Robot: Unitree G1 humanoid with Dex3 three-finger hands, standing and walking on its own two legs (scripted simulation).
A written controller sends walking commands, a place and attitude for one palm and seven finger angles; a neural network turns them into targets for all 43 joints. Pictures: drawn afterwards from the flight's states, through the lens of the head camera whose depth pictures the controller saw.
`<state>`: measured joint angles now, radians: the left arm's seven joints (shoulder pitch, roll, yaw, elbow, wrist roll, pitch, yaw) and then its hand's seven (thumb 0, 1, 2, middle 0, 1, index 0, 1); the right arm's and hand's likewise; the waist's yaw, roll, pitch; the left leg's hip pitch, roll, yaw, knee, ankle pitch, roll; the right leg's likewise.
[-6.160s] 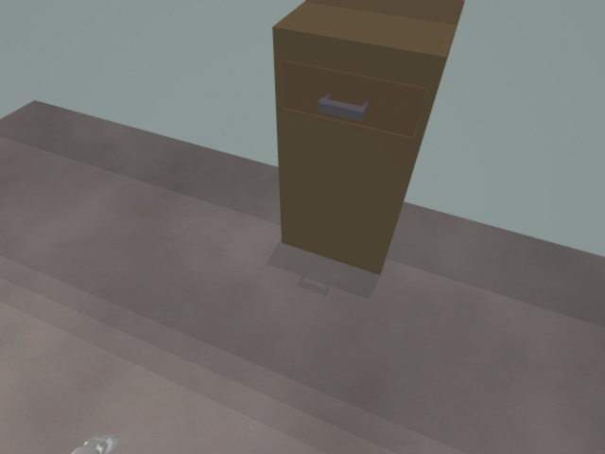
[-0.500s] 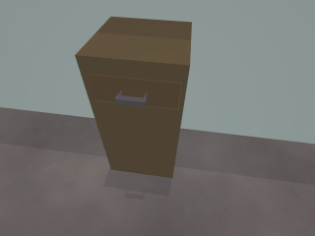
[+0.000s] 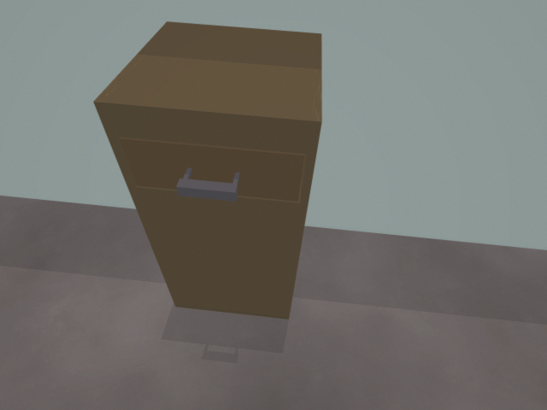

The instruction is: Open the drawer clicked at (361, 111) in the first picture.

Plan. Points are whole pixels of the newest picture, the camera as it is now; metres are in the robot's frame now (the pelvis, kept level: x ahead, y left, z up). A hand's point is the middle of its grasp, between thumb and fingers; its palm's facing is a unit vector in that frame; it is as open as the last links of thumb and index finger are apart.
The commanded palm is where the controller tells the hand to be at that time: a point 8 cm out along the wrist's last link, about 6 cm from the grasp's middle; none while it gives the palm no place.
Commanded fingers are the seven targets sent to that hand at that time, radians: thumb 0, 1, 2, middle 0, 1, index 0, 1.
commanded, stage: come to a stop and stand still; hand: left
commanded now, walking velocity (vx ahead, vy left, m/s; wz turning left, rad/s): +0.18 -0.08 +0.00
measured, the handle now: (210, 182) +0.56 +0.18 -0.03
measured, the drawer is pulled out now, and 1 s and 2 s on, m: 0.00 0.00 0.00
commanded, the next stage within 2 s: look again from close up in 1.28 s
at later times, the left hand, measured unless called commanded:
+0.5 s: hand (194, 402) +0.17 +0.14 -0.16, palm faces +0.02 -0.98 -0.21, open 7.3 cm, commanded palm none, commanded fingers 0.00 0.90 0.90 -0.20 -0.30 -0.20 -0.30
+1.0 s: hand out of the picture +0.04 +0.15 -0.16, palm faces +0.00 -0.98 -0.19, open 7.4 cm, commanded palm none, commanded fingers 0.00 0.90 0.90 -0.20 -0.30 -0.20 -0.30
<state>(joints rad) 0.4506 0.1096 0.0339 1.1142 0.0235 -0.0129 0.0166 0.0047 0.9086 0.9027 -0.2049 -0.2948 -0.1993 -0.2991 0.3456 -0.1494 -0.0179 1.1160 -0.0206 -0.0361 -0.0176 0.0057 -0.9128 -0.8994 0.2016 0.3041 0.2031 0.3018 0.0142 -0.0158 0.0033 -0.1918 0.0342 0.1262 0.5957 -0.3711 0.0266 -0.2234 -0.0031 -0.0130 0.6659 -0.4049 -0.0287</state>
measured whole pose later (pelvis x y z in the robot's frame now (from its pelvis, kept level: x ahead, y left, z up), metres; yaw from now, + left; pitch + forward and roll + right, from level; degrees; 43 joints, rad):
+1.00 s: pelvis +0.06 -0.02 +0.02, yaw -2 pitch -1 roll +0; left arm 0.33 0.13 0.00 1.12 0.01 0.01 0.04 0.00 0.91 0.90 -0.20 -0.29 -0.20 -0.30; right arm 0.25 -0.16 -0.02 1.12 -0.01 0.00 -0.03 0.01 -0.93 -0.90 0.20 0.30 0.20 0.30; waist -0.01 0.01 0.03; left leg -0.18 0.02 0.14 0.41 -0.22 0.03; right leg -0.16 -0.02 -0.04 0.43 -0.26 0.00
